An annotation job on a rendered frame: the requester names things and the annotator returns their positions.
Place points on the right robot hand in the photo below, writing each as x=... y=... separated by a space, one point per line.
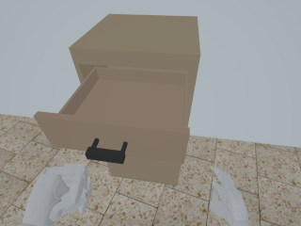
x=232 y=206

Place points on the handle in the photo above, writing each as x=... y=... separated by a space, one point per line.
x=106 y=155

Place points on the drawer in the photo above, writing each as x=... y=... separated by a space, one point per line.
x=146 y=109

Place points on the cabinet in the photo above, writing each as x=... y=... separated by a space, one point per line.
x=162 y=43

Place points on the left robot hand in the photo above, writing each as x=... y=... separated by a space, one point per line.
x=68 y=184

